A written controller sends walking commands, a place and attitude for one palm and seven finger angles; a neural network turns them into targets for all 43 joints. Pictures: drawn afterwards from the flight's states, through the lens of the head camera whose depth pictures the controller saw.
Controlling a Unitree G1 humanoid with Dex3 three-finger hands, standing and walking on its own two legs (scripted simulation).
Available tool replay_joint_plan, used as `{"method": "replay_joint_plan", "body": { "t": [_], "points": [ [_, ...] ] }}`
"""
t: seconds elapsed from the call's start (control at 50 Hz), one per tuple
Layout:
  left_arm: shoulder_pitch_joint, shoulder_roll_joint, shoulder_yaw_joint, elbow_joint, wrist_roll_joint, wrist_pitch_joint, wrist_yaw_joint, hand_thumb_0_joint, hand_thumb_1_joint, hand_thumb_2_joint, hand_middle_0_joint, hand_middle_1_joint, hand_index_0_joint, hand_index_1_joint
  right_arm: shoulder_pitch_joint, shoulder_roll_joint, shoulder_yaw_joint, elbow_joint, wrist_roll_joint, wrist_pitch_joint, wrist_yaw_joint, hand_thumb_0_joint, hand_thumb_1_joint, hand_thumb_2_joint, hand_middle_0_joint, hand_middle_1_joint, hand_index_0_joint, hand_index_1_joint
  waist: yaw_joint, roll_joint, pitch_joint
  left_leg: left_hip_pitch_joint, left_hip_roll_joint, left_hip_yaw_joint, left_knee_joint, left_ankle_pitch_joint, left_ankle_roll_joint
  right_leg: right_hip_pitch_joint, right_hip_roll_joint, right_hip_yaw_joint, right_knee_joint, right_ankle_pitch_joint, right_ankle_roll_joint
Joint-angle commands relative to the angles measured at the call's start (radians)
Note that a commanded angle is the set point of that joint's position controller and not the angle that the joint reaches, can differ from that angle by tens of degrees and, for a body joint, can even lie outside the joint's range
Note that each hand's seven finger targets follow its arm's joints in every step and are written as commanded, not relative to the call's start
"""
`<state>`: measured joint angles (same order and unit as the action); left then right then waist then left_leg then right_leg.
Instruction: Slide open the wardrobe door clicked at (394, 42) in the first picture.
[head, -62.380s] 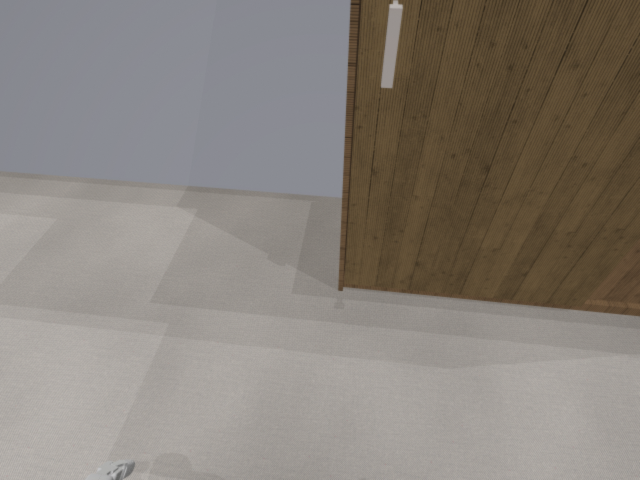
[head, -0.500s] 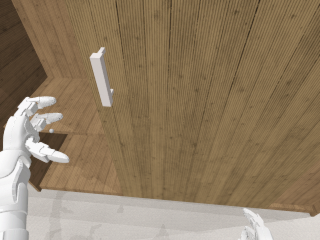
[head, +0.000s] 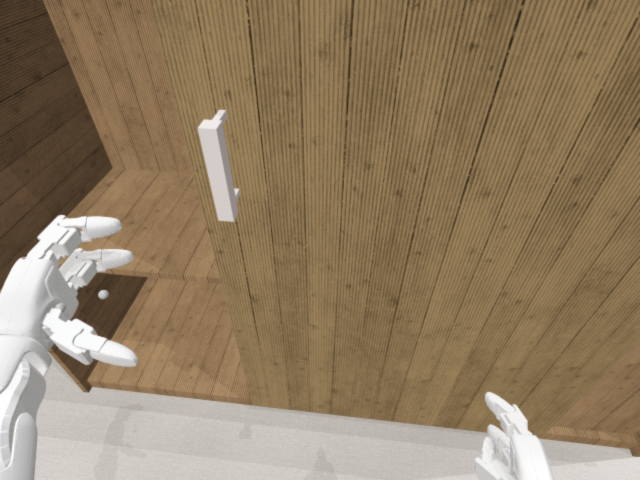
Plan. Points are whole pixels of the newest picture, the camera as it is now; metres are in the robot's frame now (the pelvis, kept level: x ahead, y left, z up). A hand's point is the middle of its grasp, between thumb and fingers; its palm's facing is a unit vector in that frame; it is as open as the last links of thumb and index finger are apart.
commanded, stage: draw the hand back to the body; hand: left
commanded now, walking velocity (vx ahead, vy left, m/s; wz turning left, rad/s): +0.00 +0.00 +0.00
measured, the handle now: (224, 166) +0.49 +0.21 +0.17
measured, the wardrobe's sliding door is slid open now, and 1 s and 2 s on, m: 0.56 0.56 0.56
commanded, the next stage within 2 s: step back with the hand held close in 1.02 s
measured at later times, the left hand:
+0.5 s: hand (93, 299) +0.23 +0.28 +0.16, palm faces +0.45 -0.83 -0.34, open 10.2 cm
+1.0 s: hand (91, 315) +0.21 +0.26 +0.16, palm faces +0.45 -0.81 -0.36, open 7.5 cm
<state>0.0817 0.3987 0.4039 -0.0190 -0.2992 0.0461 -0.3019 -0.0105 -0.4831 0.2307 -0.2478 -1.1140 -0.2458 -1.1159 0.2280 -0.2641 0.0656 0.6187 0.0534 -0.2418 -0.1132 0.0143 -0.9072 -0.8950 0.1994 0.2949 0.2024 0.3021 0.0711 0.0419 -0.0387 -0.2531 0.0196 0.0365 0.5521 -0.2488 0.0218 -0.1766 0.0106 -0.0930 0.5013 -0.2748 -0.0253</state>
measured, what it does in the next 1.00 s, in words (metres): stands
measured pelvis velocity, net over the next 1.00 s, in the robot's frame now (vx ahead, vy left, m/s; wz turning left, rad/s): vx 0.03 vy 0.00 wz -0.02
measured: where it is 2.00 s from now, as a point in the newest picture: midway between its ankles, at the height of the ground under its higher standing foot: outside the picture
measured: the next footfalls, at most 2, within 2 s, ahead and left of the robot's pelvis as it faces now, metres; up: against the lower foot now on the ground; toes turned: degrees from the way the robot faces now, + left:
none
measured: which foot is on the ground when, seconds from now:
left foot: down 0.00-1.00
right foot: down 0.00-1.00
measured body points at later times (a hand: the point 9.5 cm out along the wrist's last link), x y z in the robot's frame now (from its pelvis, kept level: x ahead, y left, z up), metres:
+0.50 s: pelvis +0.03 +0.01 +0.01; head +0.00 -0.01 +0.46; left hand +0.20 +0.32 +0.18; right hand +0.21 -0.22 -0.07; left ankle +0.03 +0.10 -0.73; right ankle +0.00 -0.10 -0.73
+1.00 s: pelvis +0.03 +0.00 +0.01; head +0.00 -0.02 +0.46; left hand +0.18 +0.30 +0.18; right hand +0.22 -0.22 -0.07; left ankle +0.03 +0.10 -0.73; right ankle +0.00 -0.10 -0.73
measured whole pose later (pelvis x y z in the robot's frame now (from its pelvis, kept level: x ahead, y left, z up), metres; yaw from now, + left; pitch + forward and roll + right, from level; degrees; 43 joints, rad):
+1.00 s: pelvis +0.03 +0.00 +0.01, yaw -1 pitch -5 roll +0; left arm 0.46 0.33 0.33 -0.38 -0.09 -0.06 0.09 0.02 0.88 0.89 -0.21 -0.31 -0.21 -0.31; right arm 0.19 -0.22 0.03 0.65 -0.01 -0.11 -0.08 0.01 -0.91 -0.89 0.20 0.30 0.20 0.30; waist 0.09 0.05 0.00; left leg -0.10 0.01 0.06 0.40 -0.22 0.02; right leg -0.05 0.00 -0.07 0.38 -0.25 -0.02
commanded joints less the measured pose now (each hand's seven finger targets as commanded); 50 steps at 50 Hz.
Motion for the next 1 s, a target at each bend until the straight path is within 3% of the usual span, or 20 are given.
{"method": "replay_joint_plan", "body": {
  "t": [0.0, 0.06, 0.1, 0.14, 0.18, 0.32, 0.42, 0.5, 0.54, 0.6, 0.62, 0.66, 0.7, 0.78, 0.84, 0.88, 0.9, 0.92, 0.98],
  "points": [
    [-0.121, 0.150, 0.033, -0.211, 0.100, -0.118, 0.266, 0.000, -0.224, 0.357, -0.239, -0.959, -0.239, -0.959, -0.151, -0.112, -0.059, -0.123, -0.027, -0.046, 0.008, 0.000, -0.900, -0.900, 0.200, 0.300, 0.200, 0.300, -0.015, -0.022, 0.057, 0.043, -0.003, -0.061, -0.150, -0.069, 0.007, -0.109, -0.025, 0.087, -0.193, -0.053, 0.007],
    [-0.087, 0.162, 0.032, -0.313, 0.139, -0.155, 0.336, 0.000, -0.115, 0.410, -0.235, -0.895, -0.235, -0.895, -0.155, -0.100, -0.062, -0.121, -0.033, -0.020, 0.012, 0.000, -0.900, -0.900, 0.200, 0.300, 0.200, 0.300, -0.009, 0.059, -0.049, 0.099, -0.003, -0.047, -0.175, -0.051, 0.010, -0.037, -0.033, 0.088, -0.171, -0.022, 0.006],
    [-0.054, 0.182, 0.043, -0.360, 0.163, -0.173, 0.371, 0.000, -0.043, 0.445, -0.232, -0.853, -0.232, -0.853, -0.155, -0.104, -0.068, -0.115, -0.041, -0.016, 0.013, 0.000, -0.900, -0.900, 0.200, 0.300, 0.200, 0.300, -0.003, 0.021, -0.106, 0.127, 0.002, -0.042, -0.177, 0.002, 0.015, 0.003, -0.027, 0.086, -0.168, 0.028, 0.007],
    [-0.056, 0.187, 0.046, -0.423, 0.182, -0.187, 0.396, 0.000, 0.030, 0.480, -0.230, -0.810, -0.230, -0.810, -0.156, -0.098, -0.069, -0.116, -0.046, -0.010, 0.013, 0.000, -0.900, -0.900, 0.200, 0.300, 0.200, 0.300, -0.003, 0.020, -0.143, 0.149, 0.001, -0.043, -0.185, 0.046, 0.015, 0.035, -0.025, 0.079, -0.159, 0.069, 0.005],
    [-0.044, 0.182, 0.037, -0.464, 0.199, -0.196, 0.414, 0.000, 0.102, 0.515, -0.228, -0.767, -0.228, -0.767, -0.161, -0.095, -0.069, -0.111, -0.050, -0.009, 0.014, 0.000, -0.900, -0.900, 0.200, 0.300, 0.200, 0.300, -0.004, 0.050, -0.133, 0.169, -0.001, -0.042, -0.190, 0.086, 0.013, 0.040, -0.021, 0.075, -0.157, 0.109, 0.003],
    [0.121, 0.135, 0.027, -0.414, 0.212, -0.184, 0.419, 0.000, 0.356, 0.637, -0.219, -0.619, -0.219, -0.619, -0.168, -0.085, -0.073, -0.101, -0.052, 0.026, 0.021, 0.000, -0.900, -0.900, 0.200, 0.300, 0.200, 0.300, 0.002, 0.001, -0.003, 0.153, 0.005, -0.030, -0.208, 0.163, 0.011, 0.046, -0.020, 0.065, -0.172, 0.168, 0.005],
    [0.207, 0.122, 0.027, -0.472, 0.212, -0.184, 0.407, 0.000, 0.538, 0.725, -0.213, -0.512, -0.213, -0.512, -0.168, -0.082, -0.080, -0.120, -0.052, 0.048, 0.033, 0.000, -0.900, -0.900, 0.200, 0.300, 0.200, 0.300, 0.010, 0.008, -0.025, 0.178, 0.010, -0.025, -0.206, 0.228, 0.007, 0.073, -0.019, 0.064, -0.165, 0.213, 0.006],
    [0.247, 0.160, 0.063, -0.556, 0.217, -0.189, 0.411, 0.000, 0.682, 0.795, -0.207, -0.427, -0.207, -0.427, -0.168, -0.082, -0.085, -0.132, -0.058, 0.052, 0.037, 0.000, -0.900, -0.900, 0.200, 0.300, 0.200, 0.300, 0.016, 0.031, -0.062, 0.196, 0.008, -0.020, -0.193, 0.279, 0.005, 0.093, -0.017, 0.066, -0.164, 0.262, 0.008],
    [0.261, 0.157, 0.063, -0.588, 0.216, -0.187, 0.413, 0.000, 0.755, 0.830, -0.205, -0.385, -0.205, -0.385, -0.166, -0.076, -0.083, -0.138, -0.060, 0.055, 0.038, 0.000, -0.900, -0.900, 0.200, 0.300, 0.200, 0.300, 0.015, 0.041, -0.056, 0.188, 0.006, -0.022, -0.190, 0.285, 0.003, 0.097, -0.020, 0.067, -0.162, 0.269, 0.007],
    [0.305, 0.159, 0.073, -0.612, 0.216, -0.186, 0.413, 0.000, 0.864, 0.882, -0.201, -0.321, -0.201, -0.321, -0.164, -0.075, -0.087, -0.141, -0.059, 0.058, 0.038, 0.000, -0.900, -0.900, 0.200, 0.300, 0.200, 0.300, 0.014, 0.007, -0.052, 0.193, 0.009, -0.019, -0.182, 0.302, 0.005, 0.094, -0.016, 0.065, -0.169, 0.285, 0.009],
    [0.312, 0.143, 0.061, -0.610, 0.216, -0.184, 0.412, 0.000, 0.900, 0.900, -0.200, -0.300, -0.200, -0.300, -0.164, -0.070, -0.084, -0.140, -0.059, 0.060, 0.039, 0.000, -0.900, -0.900, 0.200, 0.300, 0.200, 0.300, 0.011, 0.042, -0.032, 0.189, 0.008, -0.014, -0.183, 0.297, 0.004, 0.086, -0.020, 0.068, -0.167, 0.282, 0.009],
    [0.297, 0.138, 0.058, -0.595, 0.219, -0.181, 0.415, 0.000, 0.900, 0.900, -0.200, -0.300, -0.200, -0.300, -0.157, -0.069, -0.083, -0.132, -0.059, 0.063, 0.037, 0.000, -0.900, -0.900, 0.200, 0.300, 0.200, 0.300, 0.005, 0.049, -0.009, 0.185, 0.007, -0.016, -0.185, 0.282, 0.000, 0.066, -0.018, 0.064, -0.170, 0.265, 0.009],
    [0.298, 0.133, 0.054, -0.575, 0.218, -0.174, 0.414, 0.000, 0.900, 0.900, -0.200, -0.300, -0.200, -0.300, -0.160, -0.074, -0.087, -0.132, -0.058, 0.066, 0.034, 0.000, -0.900, -0.900, 0.200, 0.300, 0.200, 0.300, 0.002, 0.000, 0.010, 0.183, 0.010, -0.011, -0.187, 0.264, 0.006, 0.054, -0.016, 0.064, -0.182, 0.261, 0.012],
    [0.279, 0.121, 0.042, -0.567, 0.216, -0.173, 0.414, 0.000, 0.900, 0.900, -0.200, -0.300, -0.200, -0.300, -0.159, -0.071, -0.087, -0.134, -0.058, 0.078, 0.030, 0.000, -0.900, -0.900, 0.200, 0.300, 0.200, 0.300, 0.001, -0.017, -0.010, 0.190, 0.006, -0.012, -0.190, 0.246, 0.011, 0.058, -0.018, 0.063, -0.177, 0.244, 0.014],
    [0.262, 0.125, 0.038, -0.595, 0.220, -0.176, 0.417, 0.000, 0.900, 0.900, -0.200, -0.300, -0.200, -0.300, -0.163, -0.071, -0.086, -0.135, -0.060, 0.073, 0.030, 0.000, -0.900, -0.900, 0.200, 0.300, 0.200, 0.300, 0.004, 0.028, -0.036, 0.204, 0.004, -0.013, -0.191, 0.243, 0.010, 0.070, -0.021, 0.067, -0.178, 0.240, 0.012],
    [0.268, 0.136, 0.049, -0.590, 0.220, -0.176, 0.421, 0.000, 0.900, 0.900, -0.200, -0.300, -0.200, -0.300, -0.166, -0.069, -0.084, -0.134, -0.063, 0.071, 0.030, 0.000, -0.900, -0.900, 0.200, 0.300, 0.200, 0.300, 0.010, 0.018, -0.036, 0.195, 0.001, -0.017, -0.193, 0.236, 0.010, 0.079, -0.020, 0.066, -0.179, 0.238, 0.012],
    [0.281, 0.150, 0.063, -0.583, 0.218, -0.175, 0.421, 0.000, 0.900, 0.900, -0.200, -0.300, -0.200, -0.300, -0.171, -0.074, -0.086, -0.134, -0.063, 0.068, 0.029, 0.000, -0.900, -0.900, 0.200, 0.300, 0.200, 0.300, 0.013, -0.018, -0.027, 0.192, 0.002, -0.016, -0.192, 0.229, 0.013, 0.077, -0.019, 0.066, -0.190, 0.238, 0.013],
    [0.287, 0.130, 0.048, -0.563, 0.215, -0.173, 0.418, 0.000, 0.900, 0.900, -0.200, -0.300, -0.200, -0.300, -0.174, -0.068, -0.083, -0.134, -0.062, 0.070, 0.027, 0.000, -0.900, -0.900, 0.200, 0.300, 0.200, 0.300, 0.009, -0.021, -0.005, 0.184, 0.002, -0.013, -0.195, 0.213, 0.016, 0.071, -0.022, 0.070, -0.193, 0.227, 0.015],
    [0.261, 0.136, 0.053, -0.570, 0.216, -0.179, 0.419, 0.000, 0.900, 0.900, -0.200, -0.300, -0.200, -0.300, -0.180, -0.064, -0.081, -0.129, -0.060, 0.072, 0.026, 0.000, -0.900, -0.900, 0.200, 0.300, 0.200, 0.300, 0.008, 0.010, 0.013, 0.185, -0.001, -0.013, -0.201, 0.169, 0.013, 0.056, -0.022, 0.072, -0.209, 0.175, 0.014]
  ]
}}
